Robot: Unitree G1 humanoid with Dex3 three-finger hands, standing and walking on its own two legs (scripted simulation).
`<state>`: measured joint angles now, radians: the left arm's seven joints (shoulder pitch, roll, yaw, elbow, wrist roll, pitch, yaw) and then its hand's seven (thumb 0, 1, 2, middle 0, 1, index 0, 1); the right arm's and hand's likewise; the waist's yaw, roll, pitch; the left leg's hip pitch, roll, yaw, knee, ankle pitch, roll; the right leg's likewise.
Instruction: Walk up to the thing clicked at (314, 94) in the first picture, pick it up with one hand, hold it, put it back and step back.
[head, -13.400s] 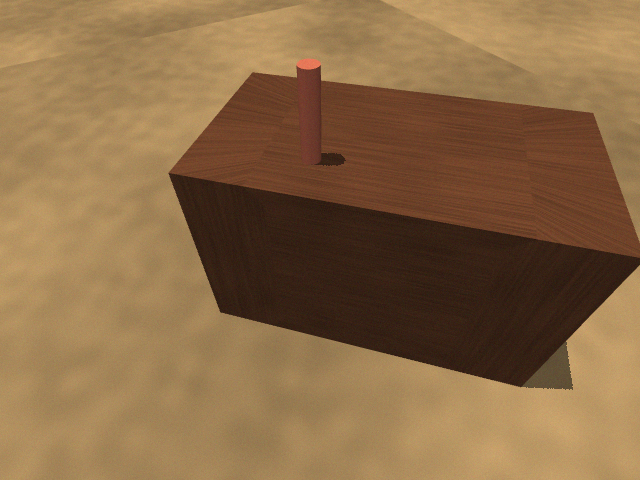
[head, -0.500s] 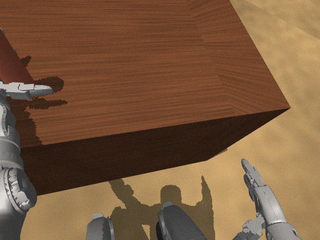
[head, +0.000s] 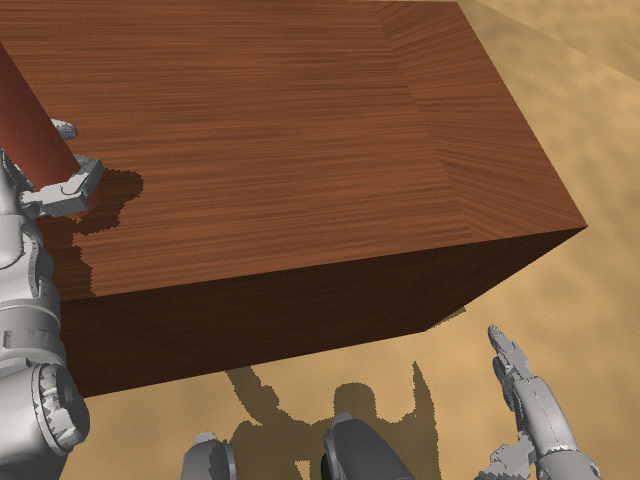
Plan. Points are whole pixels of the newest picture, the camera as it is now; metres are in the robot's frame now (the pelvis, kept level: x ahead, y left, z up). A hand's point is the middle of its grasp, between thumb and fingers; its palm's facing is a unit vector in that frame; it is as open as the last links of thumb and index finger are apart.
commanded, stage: settle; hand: left
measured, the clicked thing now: (27, 133) +0.51 +0.23 +0.10
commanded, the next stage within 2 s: lift in 0.92 s
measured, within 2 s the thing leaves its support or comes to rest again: leaves its support in 0.24 s
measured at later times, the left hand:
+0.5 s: hand (33, 149) +0.50 +0.23 +0.08, palm faces +0.21 -0.98 -0.03, open 7.1 cm
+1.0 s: hand (27, 126) +0.51 +0.23 +0.11, palm faces +0.21 -0.98 -0.02, open 7.1 cm
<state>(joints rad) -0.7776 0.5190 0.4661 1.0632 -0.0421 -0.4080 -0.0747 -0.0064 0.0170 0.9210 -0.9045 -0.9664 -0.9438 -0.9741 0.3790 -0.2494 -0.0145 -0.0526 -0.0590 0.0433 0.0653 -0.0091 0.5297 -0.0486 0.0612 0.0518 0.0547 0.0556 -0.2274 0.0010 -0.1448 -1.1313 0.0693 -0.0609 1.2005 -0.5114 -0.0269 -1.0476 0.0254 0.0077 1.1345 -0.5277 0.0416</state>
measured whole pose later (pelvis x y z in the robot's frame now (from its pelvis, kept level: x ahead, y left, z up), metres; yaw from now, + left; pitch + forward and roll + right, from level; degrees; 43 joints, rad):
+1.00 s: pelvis +0.00 +0.00 +0.03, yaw +0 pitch +21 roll -3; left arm -0.83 0.52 0.43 1.04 -0.05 -0.27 -0.07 -0.02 -0.07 1.15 -0.83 -1.21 -0.87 -1.23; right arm 0.36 -0.22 -0.01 0.07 -0.04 0.05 0.03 -0.01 0.55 -0.05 0.06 0.05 0.05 0.06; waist -0.19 0.01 -0.14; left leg -0.97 0.07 -0.04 1.07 -0.46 -0.02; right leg -0.89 0.02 0.02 1.00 -0.47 0.04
